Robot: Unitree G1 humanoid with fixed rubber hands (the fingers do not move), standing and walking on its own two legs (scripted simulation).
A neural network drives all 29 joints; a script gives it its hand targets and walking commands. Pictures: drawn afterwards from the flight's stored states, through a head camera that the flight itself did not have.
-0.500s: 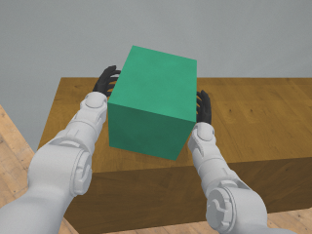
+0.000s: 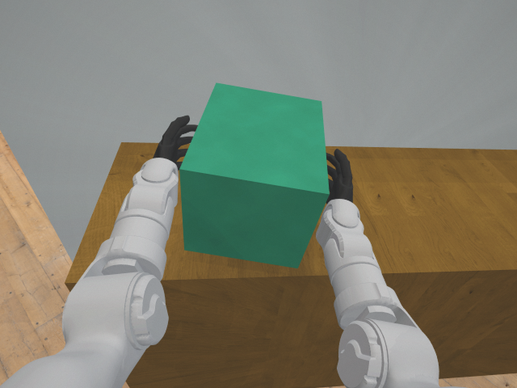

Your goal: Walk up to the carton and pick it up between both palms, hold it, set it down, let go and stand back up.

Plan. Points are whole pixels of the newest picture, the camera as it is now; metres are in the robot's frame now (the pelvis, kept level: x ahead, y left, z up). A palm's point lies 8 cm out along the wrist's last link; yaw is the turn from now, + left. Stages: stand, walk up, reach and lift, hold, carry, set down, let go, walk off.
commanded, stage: reach and lift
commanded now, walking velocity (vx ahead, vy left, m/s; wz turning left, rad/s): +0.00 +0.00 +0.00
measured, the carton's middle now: (255, 172) +0.43 -0.03 +0.14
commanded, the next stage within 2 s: hold in 1.86 s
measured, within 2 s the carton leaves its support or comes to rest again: neither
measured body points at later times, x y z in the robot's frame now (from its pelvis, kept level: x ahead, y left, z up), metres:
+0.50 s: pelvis -0.01 +0.01 +0.00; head -0.03 +0.04 +0.45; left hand +0.41 +0.12 +0.17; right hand +0.37 -0.16 +0.14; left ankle +0.01 +0.11 -0.75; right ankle +0.03 -0.13 -0.75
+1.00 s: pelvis +0.00 -0.02 +0.00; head -0.03 +0.01 +0.45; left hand +0.40 +0.11 +0.18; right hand +0.38 -0.17 +0.15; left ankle +0.01 +0.11 -0.75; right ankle +0.03 -0.13 -0.75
